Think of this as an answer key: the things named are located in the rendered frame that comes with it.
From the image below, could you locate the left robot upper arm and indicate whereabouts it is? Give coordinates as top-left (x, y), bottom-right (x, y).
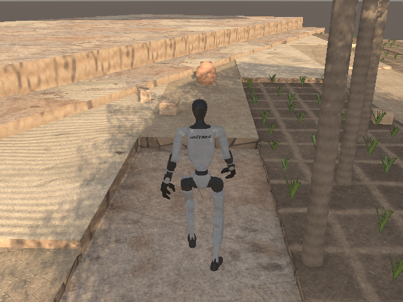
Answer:
top-left (171, 127), bottom-right (187, 163)

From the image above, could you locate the humanoid robot head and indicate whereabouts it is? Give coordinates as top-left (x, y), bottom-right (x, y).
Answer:
top-left (190, 99), bottom-right (211, 129)

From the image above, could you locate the robot right thigh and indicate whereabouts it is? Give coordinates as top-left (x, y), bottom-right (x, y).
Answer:
top-left (210, 176), bottom-right (225, 228)

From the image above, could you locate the right robot upper arm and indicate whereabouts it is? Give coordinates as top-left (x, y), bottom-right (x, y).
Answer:
top-left (213, 126), bottom-right (231, 159)

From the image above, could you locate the right robot forearm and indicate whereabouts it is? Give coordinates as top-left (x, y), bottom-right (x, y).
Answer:
top-left (225, 150), bottom-right (235, 171)

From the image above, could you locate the right robot hand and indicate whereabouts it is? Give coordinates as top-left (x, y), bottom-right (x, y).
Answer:
top-left (221, 167), bottom-right (236, 179)

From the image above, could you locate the left robot forearm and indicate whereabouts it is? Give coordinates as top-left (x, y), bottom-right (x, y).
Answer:
top-left (163, 153), bottom-right (176, 184)

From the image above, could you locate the left robot hand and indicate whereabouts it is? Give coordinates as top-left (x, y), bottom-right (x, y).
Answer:
top-left (161, 182), bottom-right (175, 199)

